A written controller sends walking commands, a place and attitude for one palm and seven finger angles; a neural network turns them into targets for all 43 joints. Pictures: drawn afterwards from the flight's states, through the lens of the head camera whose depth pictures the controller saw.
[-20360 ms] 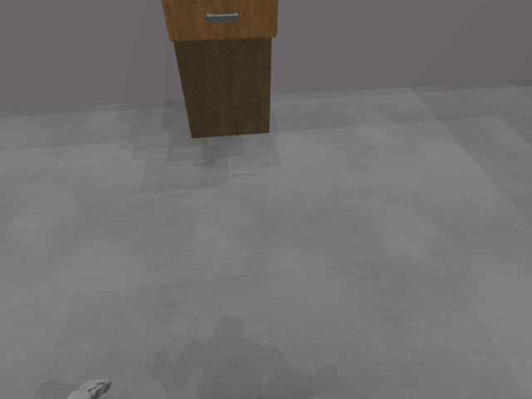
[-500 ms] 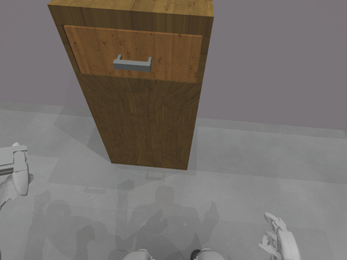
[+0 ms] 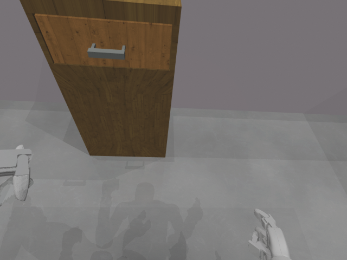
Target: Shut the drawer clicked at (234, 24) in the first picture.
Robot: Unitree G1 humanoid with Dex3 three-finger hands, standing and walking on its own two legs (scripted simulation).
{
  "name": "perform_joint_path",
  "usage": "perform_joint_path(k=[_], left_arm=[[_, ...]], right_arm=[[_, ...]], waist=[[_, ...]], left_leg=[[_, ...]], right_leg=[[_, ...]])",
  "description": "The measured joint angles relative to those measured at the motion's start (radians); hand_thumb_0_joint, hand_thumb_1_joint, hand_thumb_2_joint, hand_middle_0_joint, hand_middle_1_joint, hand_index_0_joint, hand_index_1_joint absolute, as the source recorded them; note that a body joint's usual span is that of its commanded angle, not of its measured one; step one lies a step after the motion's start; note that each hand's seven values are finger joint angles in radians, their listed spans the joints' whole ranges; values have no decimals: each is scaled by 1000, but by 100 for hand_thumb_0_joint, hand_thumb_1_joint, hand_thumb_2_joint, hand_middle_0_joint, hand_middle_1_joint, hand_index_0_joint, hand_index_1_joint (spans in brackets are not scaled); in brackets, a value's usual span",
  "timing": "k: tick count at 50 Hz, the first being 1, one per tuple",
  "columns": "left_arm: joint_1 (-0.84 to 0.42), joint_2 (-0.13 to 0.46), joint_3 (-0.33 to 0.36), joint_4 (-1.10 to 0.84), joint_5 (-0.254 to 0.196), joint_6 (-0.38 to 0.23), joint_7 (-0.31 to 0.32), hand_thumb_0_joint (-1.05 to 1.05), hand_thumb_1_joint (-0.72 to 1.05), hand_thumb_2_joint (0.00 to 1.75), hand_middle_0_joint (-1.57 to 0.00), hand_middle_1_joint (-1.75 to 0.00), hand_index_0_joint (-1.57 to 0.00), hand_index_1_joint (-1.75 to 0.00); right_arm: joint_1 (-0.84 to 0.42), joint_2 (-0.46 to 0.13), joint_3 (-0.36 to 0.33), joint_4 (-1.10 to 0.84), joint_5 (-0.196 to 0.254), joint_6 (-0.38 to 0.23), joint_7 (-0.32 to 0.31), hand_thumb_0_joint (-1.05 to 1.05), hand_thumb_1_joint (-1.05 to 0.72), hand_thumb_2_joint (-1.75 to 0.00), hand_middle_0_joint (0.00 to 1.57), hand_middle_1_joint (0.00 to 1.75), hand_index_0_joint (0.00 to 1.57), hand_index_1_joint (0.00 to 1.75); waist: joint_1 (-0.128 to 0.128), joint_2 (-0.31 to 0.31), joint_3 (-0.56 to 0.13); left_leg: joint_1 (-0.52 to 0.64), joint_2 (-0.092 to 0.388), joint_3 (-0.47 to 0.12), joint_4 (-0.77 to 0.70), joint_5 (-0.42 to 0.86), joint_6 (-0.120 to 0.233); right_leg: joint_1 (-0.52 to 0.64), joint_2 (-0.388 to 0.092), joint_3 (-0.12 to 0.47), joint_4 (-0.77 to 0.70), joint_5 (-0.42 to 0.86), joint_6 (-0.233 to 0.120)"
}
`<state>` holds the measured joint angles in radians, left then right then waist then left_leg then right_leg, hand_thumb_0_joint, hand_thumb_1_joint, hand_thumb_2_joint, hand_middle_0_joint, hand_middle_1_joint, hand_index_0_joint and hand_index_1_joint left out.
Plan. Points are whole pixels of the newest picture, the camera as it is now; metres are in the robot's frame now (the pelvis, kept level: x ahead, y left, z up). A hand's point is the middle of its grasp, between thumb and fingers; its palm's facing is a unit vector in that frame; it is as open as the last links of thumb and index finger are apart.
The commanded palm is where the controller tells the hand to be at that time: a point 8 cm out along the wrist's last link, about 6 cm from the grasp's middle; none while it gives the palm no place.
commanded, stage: stop stepping back and stand still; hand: left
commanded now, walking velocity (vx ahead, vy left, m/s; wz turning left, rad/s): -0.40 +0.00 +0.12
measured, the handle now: (107, 50) +0.76 +0.27 +0.03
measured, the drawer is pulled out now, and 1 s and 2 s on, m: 0.00 0.00 0.00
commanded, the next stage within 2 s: let the arm hang, fingers relaxed in 1.56 s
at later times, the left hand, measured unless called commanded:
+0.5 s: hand out of the picture +0.05 +0.24 +0.17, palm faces +0.43 -0.85 -0.31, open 3.3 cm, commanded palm -0.02 +0.29 +0.18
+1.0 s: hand out of the picture -0.01 +0.24 +0.17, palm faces +0.41 -0.83 -0.38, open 3.3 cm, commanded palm -0.07 +0.29 +0.18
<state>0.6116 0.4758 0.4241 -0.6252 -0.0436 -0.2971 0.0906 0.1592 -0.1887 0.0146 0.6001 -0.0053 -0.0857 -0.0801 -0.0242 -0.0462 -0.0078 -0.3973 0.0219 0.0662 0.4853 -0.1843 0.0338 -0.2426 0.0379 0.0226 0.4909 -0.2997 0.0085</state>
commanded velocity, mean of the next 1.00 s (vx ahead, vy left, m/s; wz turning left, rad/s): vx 0.20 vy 0.01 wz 0.00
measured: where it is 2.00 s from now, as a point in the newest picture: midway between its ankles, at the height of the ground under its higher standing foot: outside the picture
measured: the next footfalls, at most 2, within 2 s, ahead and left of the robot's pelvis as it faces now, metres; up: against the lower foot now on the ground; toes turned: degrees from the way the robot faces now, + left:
left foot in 0.46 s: -0.10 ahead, +0.12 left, +0.00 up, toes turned +3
right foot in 0.74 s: -0.13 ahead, -0.09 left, +0.00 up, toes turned -3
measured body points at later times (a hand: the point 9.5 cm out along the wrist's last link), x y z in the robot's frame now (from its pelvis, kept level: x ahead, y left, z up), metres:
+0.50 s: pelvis -0.15 +0.01 -0.01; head -0.19 +0.03 +0.44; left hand +0.02 +0.29 +0.19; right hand -0.01 -0.24 -0.07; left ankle -0.14 +0.12 -0.74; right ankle -0.06 -0.12 -0.71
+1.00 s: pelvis -0.19 +0.00 -0.01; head -0.22 +0.02 +0.44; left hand -0.04 +0.28 +0.19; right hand -0.04 -0.26 -0.08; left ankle -0.15 +0.13 -0.74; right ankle -0.19 -0.12 -0.74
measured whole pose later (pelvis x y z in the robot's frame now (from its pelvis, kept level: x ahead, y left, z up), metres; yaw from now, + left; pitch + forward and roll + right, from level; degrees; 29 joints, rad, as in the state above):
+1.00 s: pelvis -0.19 +0.00 -0.01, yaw +1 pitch -2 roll +0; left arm 0.58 0.34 0.33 -0.56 -0.01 -0.23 0.15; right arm 0.26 -0.25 -0.02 0.66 -0.02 -0.14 -0.11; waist -0.02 -0.02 -0.03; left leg -0.30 0.06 0.08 0.58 -0.26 0.02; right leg -0.24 -0.05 -0.08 0.62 -0.34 0.00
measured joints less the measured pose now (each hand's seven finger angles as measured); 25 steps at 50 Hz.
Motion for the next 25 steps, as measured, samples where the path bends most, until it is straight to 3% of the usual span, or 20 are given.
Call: perform_joint_path(k=[1,5,7,10,12,14,16,18,22,23,25], left_arm=[[0,13,10,2,-5,7,0,1,89,90,-141,-160,-141,-160],[37,17,-3,14,-17,33,-5,1,89,90,-141,-160,-141,-160],[82,6,-17,0,-19,55,6,1,89,90,-140,-160,-141,-160],[141,2,-19,-20,-17,83,27,1,89,90,-140,-160,-141,-160],[135,-4,-21,-4,-5,89,40,1,89,90,-141,-160,-141,-160],[94,-36,-41,27,6,99,49,1,89,90,-141,-160,-141,-160],[41,-74,-58,61,19,102,57,1,89,90,-141,-160,-141,-160],[-10,-110,-70,98,26,104,64,1,89,90,-141,-160,-141,-160],[-94,-149,-99,123,38,114,80,1,89,90,-141,-160,-141,-160],[-107,-151,-105,110,39,113,82,1,89,90,-141,-160,-141,-160],[-136,-130,-99,101,50,108,85,1,89,90,-141,-160,-141,-160]], right_arm=[[-5,-2,-5,-5,-1,3,2,2,-90,-90,21,30,20,30],[-3,-25,-26,-20,-17,-32,27,2,-90,-90,21,30,20,30],[15,-30,-30,-34,-10,-44,33,2,-90,-90,21,30,20,30],[54,-27,-24,-53,-3,-46,24,2,-90,-90,21,30,20,30],[69,-24,-22,-51,-3,-36,12,2,-90,-90,21,30,20,30],[74,-30,-24,-14,-11,-19,6,2,-90,-90,21,30,20,30],[84,-31,-22,31,-15,-4,2,2,-90,-90,21,30,20,30],[104,-26,-14,60,-15,6,-3,2,-90,-90,21,30,20,30],[130,-28,-1,60,-18,-11,-18,2,-90,-90,21,30,20,30],[131,-40,0,42,-19,-22,-21,2,-90,-90,21,30,20,30],[107,-26,-5,35,-20,-41,-20,2,-90,-90,21,30,20,30]], waist=[[-4,-13,15],[-6,13,41],[-6,26,41],[-1,24,24],[7,23,14],[31,33,3],[57,22,-17],[64,6,-48],[44,-1,-87],[31,18,-87],[-5,6,-46]], left_leg=[[9,-6,5,-30,48,8],[50,13,5,-116,115,7],[61,17,5,-128,138,7],[58,8,9,-102,138,3],[17,-2,5,-13,30,-9],[-49,-17,-31,183,-115,-30],[-85,-30,-35,372,-146,-38],[-66,-23,-19,437,-150,-37],[106,9,-1,226,-217,-5],[157,18,-22,126,-270,9],[140,7,-29,115,-165,12]], right_leg=[[-29,-7,-4,49,26,7],[-124,12,-17,233,-160,10],[-123,4,-36,229,-155,13],[-60,-23,-65,112,-120,10],[-28,-32,-69,37,-67,-11],[-38,-33,-70,30,24,-35],[-44,-47,-63,19,55,-41],[-51,-66,-72,5,46,-35],[-105,-83,-110,37,-12,-34],[-140,-74,-121,82,-54,-30],[-228,-67,-80,300,-143,-11]])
